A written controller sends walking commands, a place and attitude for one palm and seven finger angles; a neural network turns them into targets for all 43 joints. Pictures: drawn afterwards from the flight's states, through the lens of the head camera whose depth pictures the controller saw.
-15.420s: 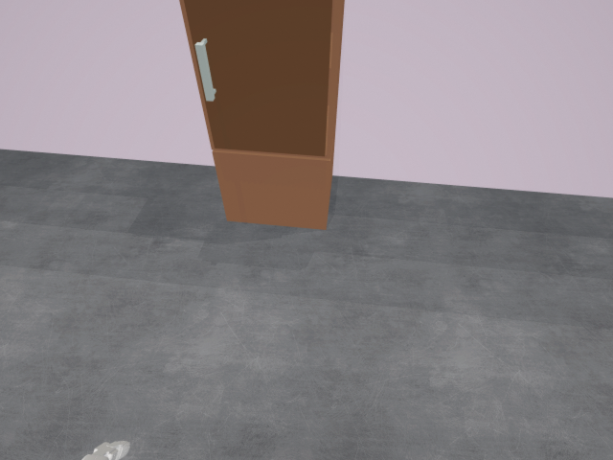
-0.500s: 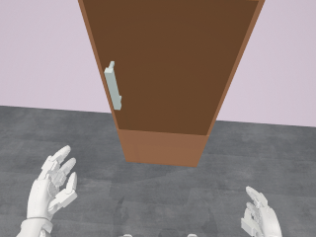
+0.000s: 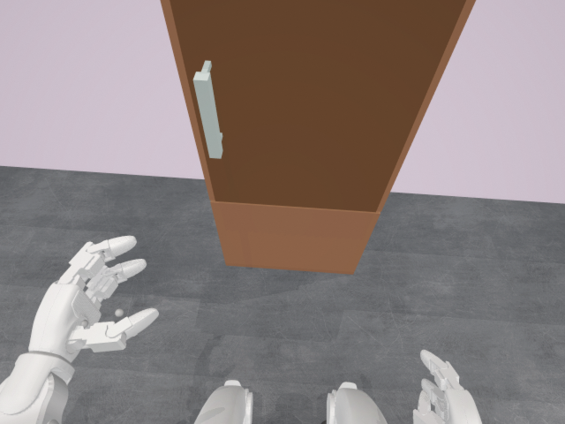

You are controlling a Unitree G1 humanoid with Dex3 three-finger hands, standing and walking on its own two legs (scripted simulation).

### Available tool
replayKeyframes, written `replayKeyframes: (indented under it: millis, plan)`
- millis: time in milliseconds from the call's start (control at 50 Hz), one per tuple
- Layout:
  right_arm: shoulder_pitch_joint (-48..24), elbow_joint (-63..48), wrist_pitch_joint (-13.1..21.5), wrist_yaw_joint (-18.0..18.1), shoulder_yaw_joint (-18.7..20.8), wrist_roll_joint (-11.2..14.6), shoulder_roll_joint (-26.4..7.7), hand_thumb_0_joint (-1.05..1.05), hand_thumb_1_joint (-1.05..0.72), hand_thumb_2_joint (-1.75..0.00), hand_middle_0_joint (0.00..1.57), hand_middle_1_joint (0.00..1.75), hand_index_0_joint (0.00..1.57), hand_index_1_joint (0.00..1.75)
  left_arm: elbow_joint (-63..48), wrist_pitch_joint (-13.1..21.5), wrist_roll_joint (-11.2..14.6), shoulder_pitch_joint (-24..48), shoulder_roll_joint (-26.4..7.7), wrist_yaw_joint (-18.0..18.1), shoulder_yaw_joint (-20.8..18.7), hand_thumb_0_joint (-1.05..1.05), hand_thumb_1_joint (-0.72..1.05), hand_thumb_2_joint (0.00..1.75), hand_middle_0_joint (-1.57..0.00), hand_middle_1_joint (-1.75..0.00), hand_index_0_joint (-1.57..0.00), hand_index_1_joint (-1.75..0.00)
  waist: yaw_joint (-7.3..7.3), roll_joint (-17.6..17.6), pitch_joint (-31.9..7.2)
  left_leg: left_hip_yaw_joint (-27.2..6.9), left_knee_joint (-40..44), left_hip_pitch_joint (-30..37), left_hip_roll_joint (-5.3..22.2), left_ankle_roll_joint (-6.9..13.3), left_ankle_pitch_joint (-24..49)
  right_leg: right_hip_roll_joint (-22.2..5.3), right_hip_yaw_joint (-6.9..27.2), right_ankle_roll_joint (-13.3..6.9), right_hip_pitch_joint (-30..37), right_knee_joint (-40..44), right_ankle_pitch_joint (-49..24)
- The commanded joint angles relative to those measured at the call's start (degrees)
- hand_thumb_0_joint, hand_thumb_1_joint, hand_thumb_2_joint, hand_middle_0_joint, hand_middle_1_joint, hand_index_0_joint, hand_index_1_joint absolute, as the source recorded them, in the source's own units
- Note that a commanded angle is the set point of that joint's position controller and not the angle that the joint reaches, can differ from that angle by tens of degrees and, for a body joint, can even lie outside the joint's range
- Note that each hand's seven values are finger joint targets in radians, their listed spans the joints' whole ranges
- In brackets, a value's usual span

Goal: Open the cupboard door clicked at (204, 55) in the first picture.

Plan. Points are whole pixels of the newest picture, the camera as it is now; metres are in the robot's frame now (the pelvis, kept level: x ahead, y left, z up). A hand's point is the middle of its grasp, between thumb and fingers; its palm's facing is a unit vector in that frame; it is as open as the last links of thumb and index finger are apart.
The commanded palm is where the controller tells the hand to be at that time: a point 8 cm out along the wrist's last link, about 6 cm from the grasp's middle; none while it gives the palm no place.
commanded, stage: raise the hand with hooked fingers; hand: left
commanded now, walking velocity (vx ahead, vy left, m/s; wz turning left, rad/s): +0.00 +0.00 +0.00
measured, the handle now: (211, 112) +0.62 +0.16 +0.05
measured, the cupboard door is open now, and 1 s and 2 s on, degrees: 0 0 0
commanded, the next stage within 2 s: move the hooked fingers beside the handle in 1.32 s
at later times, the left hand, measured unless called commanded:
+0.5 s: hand (88, 279) +0.28 +0.26 +0.06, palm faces +0.00 -1.00 -0.06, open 13.5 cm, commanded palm +0.26 +0.31 +0.06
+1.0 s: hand (94, 249) +0.32 +0.26 +0.08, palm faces -0.03 -1.00 -0.04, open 14.0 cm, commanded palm +0.29 +0.31 +0.07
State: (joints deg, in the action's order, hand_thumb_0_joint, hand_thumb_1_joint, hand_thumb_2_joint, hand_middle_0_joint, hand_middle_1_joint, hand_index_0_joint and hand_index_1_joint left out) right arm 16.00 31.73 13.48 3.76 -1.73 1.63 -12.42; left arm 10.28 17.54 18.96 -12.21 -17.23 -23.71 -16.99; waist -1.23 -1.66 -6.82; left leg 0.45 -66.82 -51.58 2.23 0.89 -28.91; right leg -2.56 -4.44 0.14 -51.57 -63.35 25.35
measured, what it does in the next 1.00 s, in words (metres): stands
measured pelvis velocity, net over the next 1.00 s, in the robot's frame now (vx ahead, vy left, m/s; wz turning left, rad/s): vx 0.03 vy -0.01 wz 0.00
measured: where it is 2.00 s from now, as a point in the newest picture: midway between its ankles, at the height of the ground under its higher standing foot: outside the picture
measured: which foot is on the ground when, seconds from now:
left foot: down 0.00-1.00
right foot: down 0.00-1.00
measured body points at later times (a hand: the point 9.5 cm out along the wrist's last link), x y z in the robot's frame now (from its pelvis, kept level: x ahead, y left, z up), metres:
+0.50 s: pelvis +0.03 +0.01 +0.01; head +0.09 +0.02 +0.46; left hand +0.28 +0.32 +0.07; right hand +0.21 -0.23 -0.06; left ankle +0.04 +0.11 -0.65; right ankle +0.06 -0.13 -0.65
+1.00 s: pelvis +0.03 -0.01 +0.02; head +0.11 +0.00 +0.46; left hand +0.32 +0.32 +0.08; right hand +0.18 -0.27 -0.06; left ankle +0.04 +0.11 -0.65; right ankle +0.06 -0.13 -0.65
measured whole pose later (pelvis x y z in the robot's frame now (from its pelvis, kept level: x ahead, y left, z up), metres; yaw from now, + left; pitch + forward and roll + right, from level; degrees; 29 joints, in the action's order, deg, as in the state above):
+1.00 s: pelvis +0.03 -0.01 +0.02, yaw +0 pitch +15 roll -2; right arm 16.7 30.9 10.9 4.0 -1.2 1.9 -16.7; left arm 24.0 18.1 22.0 0.5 -24.1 -33.0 -25.6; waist -1.4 -1.5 -6.9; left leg -0.2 -61.7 -47.4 2.7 0.1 -29.3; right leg -1.5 -4.9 -0.3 -47.4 -58.2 25.8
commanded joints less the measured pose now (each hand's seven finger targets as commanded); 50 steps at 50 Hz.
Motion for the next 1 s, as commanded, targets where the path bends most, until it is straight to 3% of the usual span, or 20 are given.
replayKeyframes:
  millis: [0,80,120,260,400,460,540,580,640,700,760,780,900,980]
  plan:
    - [-4.00,-9.38,4.05,0.48,4.22,0.02,-9.87,0.00,-0.90,-0.90,0.20,0.30,0.20,0.30,-10.98,7.18,0.97,5.23,-10.13,2.02,-6.65,0.00,-0.03,0.50,-0.27,-0.90,-0.27,-0.90,1.86,-0.27,-11.04,-3.08,13.41,5.03,-2.38,-0.07,1.83,2.96,1.24,-1.44,6.99,9.13,6.08]
    - [-2.75,-8.73,4.86,0.47,4.24,0.06,-11.00,0.00,-0.90,-0.90,0.20,0.30,0.20,0.30,-12.25,8.61,0.29,7.74,-9.83,-0.02,-3.66,0.00,-0.13,0.46,-0.27,-0.96,-0.27,-0.96,0.58,-3.40,-12.78,-3.72,13.63,7.61,-2.16,-0.03,2.76,3.16,0.90,-1.71,5.92,8.28,3.10]
    - [-2.06,-8.42,4.99,0.68,4.38,0.34,-11.44,0.00,-0.90,-0.90,0.20,0.30,0.20,0.30,-11.46,7.98,0.39,7.84,-10.45,-1.05,-3.82,0.00,-0.17,0.44,-0.28,-0.99,-0.28,-0.99,0.11,-2.78,-12.85,-3.88,13.93,8.11,-2.15,0.05,2.93,3.14,0.78,-1.51,6.23,8.85,2.40]
    - [-1.65,-8.26,4.45,0.83,4.25,0.33,-11.68,0.00,-0.90,-0.90,0.20,0.30,0.20,0.30,-11.96,5.96,1.83,8.02,-15.08,-0.73,-9.45,0.00,-0.34,0.37,-0.29,-1.10,-0.29,-1.10,2.02,-4.68,-14.65,-4.64,14.95,12.26,-1.91,-0.76,12.40,3.76,-0.63,-2.09,9.59,8.18,-4.24]
    - [-1.06,-8.49,2.86,0.28,4.16,0.47,-11.80,0.00,-0.90,-0.90,0.20,0.30,0.20,0.30,-7.57,3.92,1.50,10.76,-13.52,-2.26,-7.77,0.00,-0.50,0.30,-0.30,-1.20,-0.30,-1.20,0.45,-4.57,-12.74,-3.85,14.47,13.04,-1.68,-1.05,15.68,3.87,-0.69,-1.67,9.18,9.18,-7.50]
    - [-0.95,-8.67,2.53,0.64,4.01,0.46,-12.19,0.00,-0.90,-0.90,0.20,0.30,0.20,0.30,-5.43,3.26,1.69,13.89,-14.87,-4.10,-8.33,0.00,-0.50,0.30,-0.30,-1.20,-0.30,-1.20,0.08,-3.73,-12.38,-3.73,13.94,12.53,-1.81,-0.83,16.29,4.15,-0.46,-1.94,9.71,9.27,-8.47]
    - [-0.71,-8.59,2.37,0.92,4.05,0.43,-12.13,0.00,-0.90,-0.90,0.20,0.30,0.20,0.30,-5.70,3.87,2.66,16.26,-17.73,-5.47,-11.26,0.00,-0.50,0.30,-0.30,-1.20,-0.30,-1.20,0.72,-2.91,-16.24,-3.33,13.61,14.25,-1.83,-0.67,19.00,3.91,0.02,-1.76,12.33,9.61,-11.21]
    - [-0.55,-8.40,2.31,0.86,3.82,0.16,-11.94,0.00,-0.90,-0.90,0.20,0.30,0.20,0.30,-5.55,4.46,3.16,17.36,-19.25,-6.06,-12.87,0.00,-0.50,0.30,-0.30,-1.20,-0.30,-1.20,1.26,-4.70,-18.07,-3.06,12.94,15.04,-1.86,-0.75,22.08,4.00,0.36,-1.96,13.43,9.00,-13.72]
    - [-0.44,-8.08,2.06,0.80,3.89,0.39,-11.96,0.00,-0.90,-0.90,0.20,0.30,0.20,0.30,-3.49,4.57,3.45,17.38,-18.79,-6.53,-12.64,0.00,-0.50,0.30,-0.30,-1.20,-0.30,-1.20,0.95,-4.38,-17.16,-2.89,13.19,15.05,-1.77,-0.74,22.46,3.92,0.33,-1.69,13.25,9.45,-14.05]
    - [-0.18,-7.86,1.46,0.82,3.80,0.47,-12.22,0.00,-0.90,-0.90,0.20,0.30,0.20,0.30,-0.31,3.41,3.47,18.83,-19.85,-7.50,-13.16,0.00,-0.50,0.30,-0.30,-1.20,-0.30,-1.20,0.74,-4.67,-15.92,-2.58,13.37,14.16,-1.80,-0.63,21.97,3.91,0.48,-1.73,13.38,9.89,-14.28]
    - [0.13,-8.20,1.01,1.06,3.86,0.63,-12.57,0.00,-0.90,-0.90,0.20,0.30,0.20,0.30,2.09,2.45,3.90,20.12,-21.21,-8.45,-14.07,0.00,-0.50,0.30,-0.30,-1.20,-0.30,-1.20,0.62,-1.86,-15.93,-2.23,13.45,12.69,-1.94,-0.14,20.09,4.02,0.98,-1.73,15.02,10.78,-13.84]
    - [0.13,-8.19,0.84,1.07,3.76,0.65,-12.57,0.00,-0.90,-0.90,0.20,0.30,0.20,0.30,2.52,2.32,4.05,20.81,-21.73,-8.84,-14.58,0.00,-0.50,0.30,-0.30,-1.20,-0.30,-1.20,0.70,-2.90,-16.37,-1.96,13.72,12.82,-2.03,-0.17,19.94,3.81,1.21,-1.61,15.47,11.06,-14.04]
    - [0.60,-8.48,0.77,0.68,3.97,0.65,-12.27,0.00,-0.90,-0.90,0.20,0.30,0.20,0.30,2.92,3.72,4.63,19.98,-20.43,-9.45,-13.72,0.00,-0.50,0.30,-0.30,-1.20,-0.30,-1.20,0.84,-2.32,-16.98,-1.51,13.71,12.76,-2.19,0.05,20.44,3.73,1.84,-1.50,16.70,11.42,-15.36]
    - [0.64,-8.63,0.51,0.49,4.01,0.52,-12.26,0.00,-0.90,-0.90,0.20,0.30,0.20,0.30,2.95,4.60,4.31,20.59,-22.05,-8.70,-15.05,0.00,-0.50,0.30,-0.30,-1.20,-0.30,-1.20,0.89,-2.33,-16.29,-1.19,13.86,11.68,-2.22,0.15,18.33,3.71,2.44,-1.50,16.72,11.81,-13.31]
